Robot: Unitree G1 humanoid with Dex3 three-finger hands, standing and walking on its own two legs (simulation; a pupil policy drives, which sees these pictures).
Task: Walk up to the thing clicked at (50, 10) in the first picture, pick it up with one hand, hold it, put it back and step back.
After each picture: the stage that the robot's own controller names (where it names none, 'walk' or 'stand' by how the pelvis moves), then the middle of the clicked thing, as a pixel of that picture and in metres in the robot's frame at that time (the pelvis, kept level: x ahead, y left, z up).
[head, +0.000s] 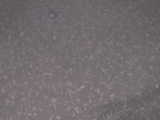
stand; (51, 14) +1.98 +0.43 -0.72
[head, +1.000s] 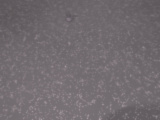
walk; (68, 17) +1.86 +0.30 -0.71
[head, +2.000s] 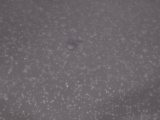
walk; (70, 44) +1.23 +0.17 -0.69
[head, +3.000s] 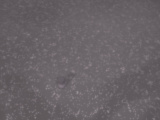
walk; (61, 82) +0.79 +0.22 -0.71
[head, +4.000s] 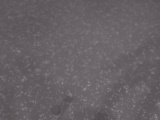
walk; (56, 112) +0.50 +0.25 -0.71
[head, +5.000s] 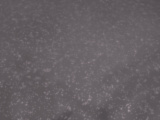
stand; out of the picture +0.42 +0.21 -0.70
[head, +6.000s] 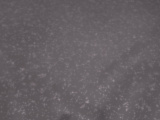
stand; out of the picture +0.38 +0.22 -0.72
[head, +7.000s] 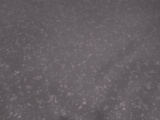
stand; out of the picture +0.36 +0.24 -0.72
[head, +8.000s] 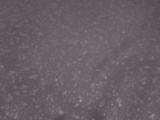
stand; out of the picture +0.35 +0.27 -0.72
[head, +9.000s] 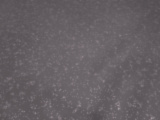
stand; out of the picture +0.33 +0.26 -0.72
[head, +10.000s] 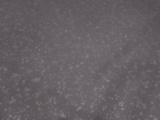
stand; out of the picture +0.36 +0.24 -0.72
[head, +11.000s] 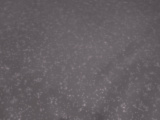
stand; out of the picture +0.35 +0.24 -0.73
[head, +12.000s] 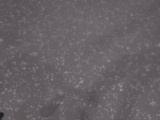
go down; (46, 113) +0.40 +0.22 -0.68
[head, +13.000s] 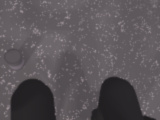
go down; (15, 60) +0.44 +0.27 -0.29
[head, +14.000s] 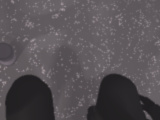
close in; (6, 55) +0.43 +0.29 -0.27
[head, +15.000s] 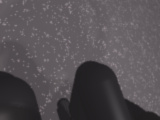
close; out of the picture +0.41 +0.31 -0.21
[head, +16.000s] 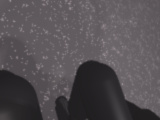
close; out of the picture +0.40 +0.31 -0.22
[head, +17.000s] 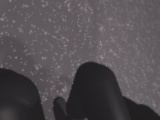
lift; out of the picture +0.38 +0.28 -0.23
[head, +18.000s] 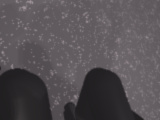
lift; out of the picture +0.35 +0.27 -0.17
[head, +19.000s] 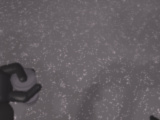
lift; (26, 88) +0.32 +0.19 +0.01
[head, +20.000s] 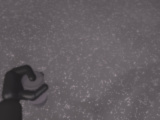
hold; (35, 90) +0.32 +0.17 +0.01
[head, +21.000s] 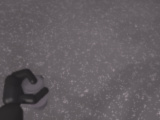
hold; (35, 93) +0.31 +0.17 -0.01
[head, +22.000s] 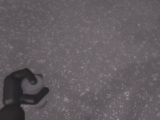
hold; (35, 93) +0.31 +0.17 -0.01
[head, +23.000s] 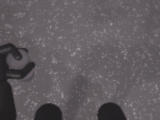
crouch; (21, 67) +0.39 +0.21 -0.07
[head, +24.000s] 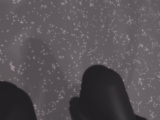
lower; out of the picture +0.42 +0.29 -0.19
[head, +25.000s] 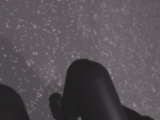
lower; out of the picture +0.41 +0.31 -0.22
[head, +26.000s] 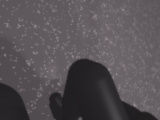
lower; out of the picture +0.41 +0.31 -0.22
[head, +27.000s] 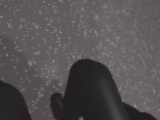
lower; out of the picture +0.41 +0.31 -0.22
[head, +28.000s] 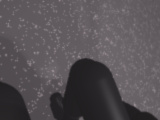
loosen; out of the picture +0.41 +0.31 -0.22
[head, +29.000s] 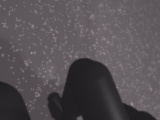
withdraw; out of the picture +0.40 +0.30 -0.22
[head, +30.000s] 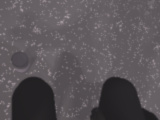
walk; (21, 63) +0.42 +0.25 -0.29
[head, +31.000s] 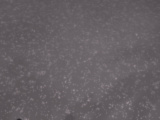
stand; out of the picture +0.36 +0.18 -0.65
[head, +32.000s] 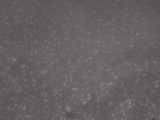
stand; out of the picture +0.39 +0.20 -0.66
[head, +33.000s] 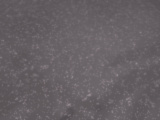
stand; out of the picture +0.38 +0.19 -0.68
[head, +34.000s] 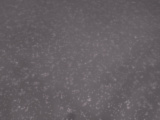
stand; out of the picture +0.39 +0.20 -0.72
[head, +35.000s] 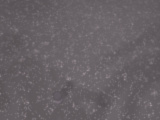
walk; (57, 97) +0.51 +0.17 -0.70
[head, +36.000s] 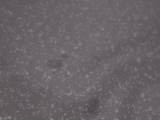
walk; (54, 66) +0.78 +0.21 -0.70
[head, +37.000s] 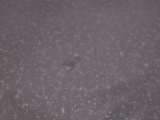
stand; (68, 65) +1.00 +0.17 -0.70
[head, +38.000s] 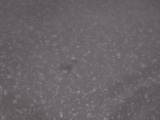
stand; (65, 68) +0.99 +0.19 -0.72
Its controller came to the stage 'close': yes
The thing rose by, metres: 0.70
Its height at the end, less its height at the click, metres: +0.00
